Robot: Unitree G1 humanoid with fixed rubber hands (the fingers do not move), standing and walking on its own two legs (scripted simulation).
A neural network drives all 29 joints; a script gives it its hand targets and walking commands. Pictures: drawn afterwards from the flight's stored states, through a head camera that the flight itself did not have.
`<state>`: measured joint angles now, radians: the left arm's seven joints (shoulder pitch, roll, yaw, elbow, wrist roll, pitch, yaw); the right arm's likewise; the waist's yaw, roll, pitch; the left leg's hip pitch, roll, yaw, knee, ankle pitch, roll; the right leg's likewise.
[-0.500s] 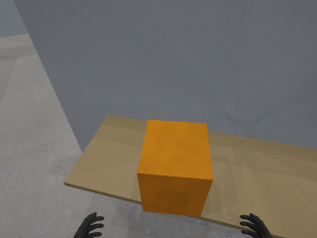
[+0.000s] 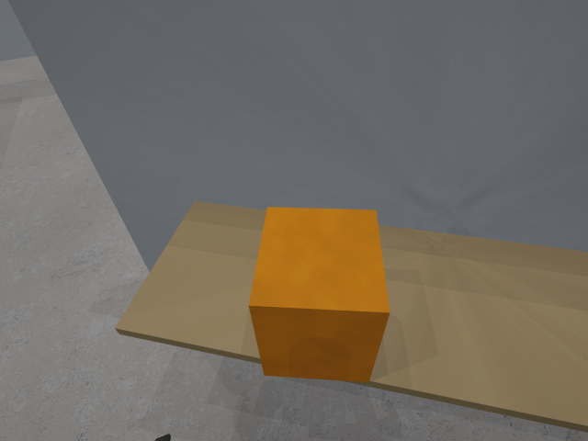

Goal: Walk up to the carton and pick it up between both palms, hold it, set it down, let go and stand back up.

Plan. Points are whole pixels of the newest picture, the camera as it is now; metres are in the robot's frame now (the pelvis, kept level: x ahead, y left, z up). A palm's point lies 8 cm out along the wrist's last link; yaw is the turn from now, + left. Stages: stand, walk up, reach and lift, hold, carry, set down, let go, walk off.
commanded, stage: stand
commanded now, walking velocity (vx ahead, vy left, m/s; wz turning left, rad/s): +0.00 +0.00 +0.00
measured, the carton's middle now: (318, 295) +0.41 +0.00 -0.09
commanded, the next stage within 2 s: none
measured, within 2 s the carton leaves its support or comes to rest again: neither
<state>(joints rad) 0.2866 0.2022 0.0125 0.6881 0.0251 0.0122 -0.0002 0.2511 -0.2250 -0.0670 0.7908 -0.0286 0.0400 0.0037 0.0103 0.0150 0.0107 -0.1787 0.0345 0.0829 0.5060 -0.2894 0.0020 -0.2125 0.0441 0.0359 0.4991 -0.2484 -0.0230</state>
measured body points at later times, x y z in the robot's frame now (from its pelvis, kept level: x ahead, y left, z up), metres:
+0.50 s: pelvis +0.01 +0.01 +0.00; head +0.00 +0.00 +0.45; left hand +0.08 +0.24 -0.14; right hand +0.02 -0.24 -0.15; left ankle -0.01 +0.11 -0.74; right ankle +0.01 -0.11 -0.74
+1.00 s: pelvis +0.03 +0.01 +0.00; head +0.02 +0.00 +0.45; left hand +0.03 +0.22 -0.15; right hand -0.01 -0.21 -0.16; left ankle -0.01 +0.11 -0.74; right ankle +0.01 -0.11 -0.74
